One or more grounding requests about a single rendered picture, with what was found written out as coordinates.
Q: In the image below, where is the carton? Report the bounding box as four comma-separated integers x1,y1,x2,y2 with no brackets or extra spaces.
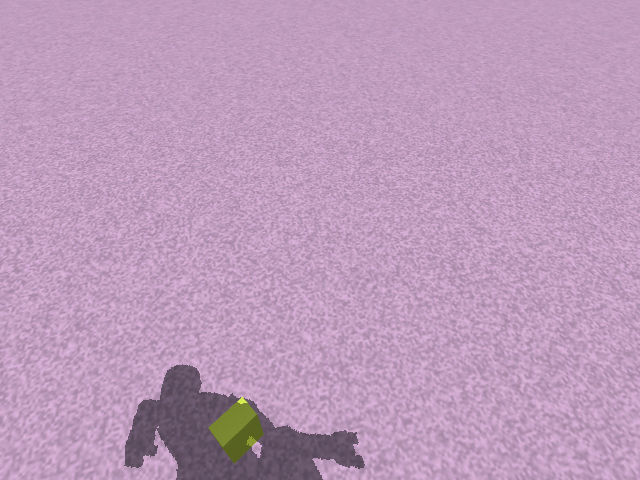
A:
208,397,264,464

